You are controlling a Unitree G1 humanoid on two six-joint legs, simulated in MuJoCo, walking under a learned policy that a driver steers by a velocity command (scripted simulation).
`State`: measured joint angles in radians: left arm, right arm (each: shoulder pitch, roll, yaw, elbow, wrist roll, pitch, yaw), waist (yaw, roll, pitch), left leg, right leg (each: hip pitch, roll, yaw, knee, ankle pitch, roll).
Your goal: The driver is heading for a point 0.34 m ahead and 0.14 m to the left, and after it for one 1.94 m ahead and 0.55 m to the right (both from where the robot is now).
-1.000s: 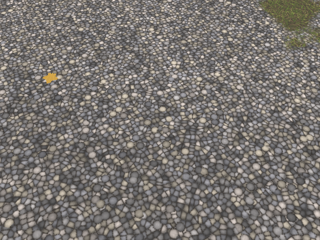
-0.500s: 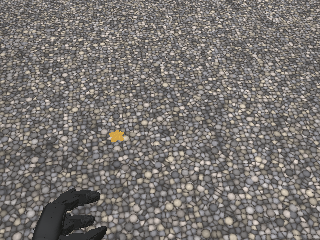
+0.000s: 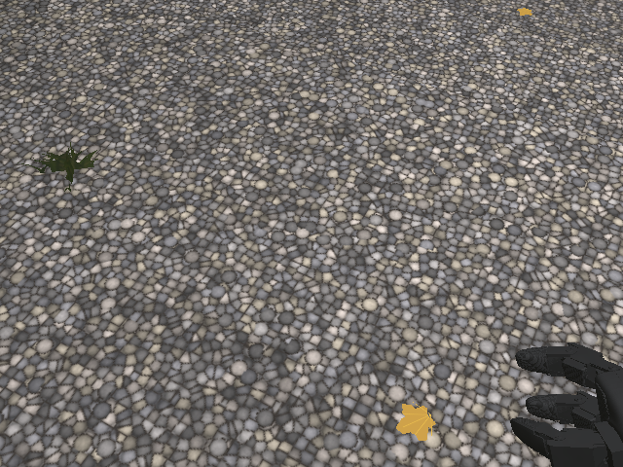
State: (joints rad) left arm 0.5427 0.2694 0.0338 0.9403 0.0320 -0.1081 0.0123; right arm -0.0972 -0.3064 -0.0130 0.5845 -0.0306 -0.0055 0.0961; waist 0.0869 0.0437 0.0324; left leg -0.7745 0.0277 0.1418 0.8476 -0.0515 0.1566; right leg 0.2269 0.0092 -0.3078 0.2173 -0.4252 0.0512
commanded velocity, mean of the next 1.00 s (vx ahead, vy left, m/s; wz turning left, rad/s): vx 1.00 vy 0.00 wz -0.26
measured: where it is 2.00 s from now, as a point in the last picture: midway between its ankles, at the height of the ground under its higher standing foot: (487, 130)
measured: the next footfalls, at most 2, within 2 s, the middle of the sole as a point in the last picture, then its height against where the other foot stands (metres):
left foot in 0.08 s outside the picture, level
right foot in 0.52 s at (375, 356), level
